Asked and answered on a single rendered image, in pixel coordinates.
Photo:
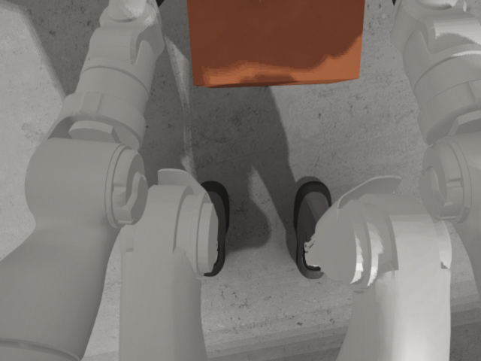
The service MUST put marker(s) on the robot right forearm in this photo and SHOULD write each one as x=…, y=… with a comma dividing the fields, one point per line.
x=440, y=44

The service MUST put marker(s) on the left robot upper arm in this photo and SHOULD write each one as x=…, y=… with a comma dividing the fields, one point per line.
x=81, y=193

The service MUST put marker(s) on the right robot upper arm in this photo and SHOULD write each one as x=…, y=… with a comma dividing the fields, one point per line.
x=450, y=187

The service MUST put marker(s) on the robot left forearm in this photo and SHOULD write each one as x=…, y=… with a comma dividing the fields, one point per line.
x=115, y=81

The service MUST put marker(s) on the robot left foot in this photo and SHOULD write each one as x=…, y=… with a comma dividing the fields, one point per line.
x=219, y=197

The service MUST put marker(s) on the left robot shin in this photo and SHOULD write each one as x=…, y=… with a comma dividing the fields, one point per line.
x=166, y=176

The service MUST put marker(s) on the carton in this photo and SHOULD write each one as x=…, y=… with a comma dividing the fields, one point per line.
x=238, y=43

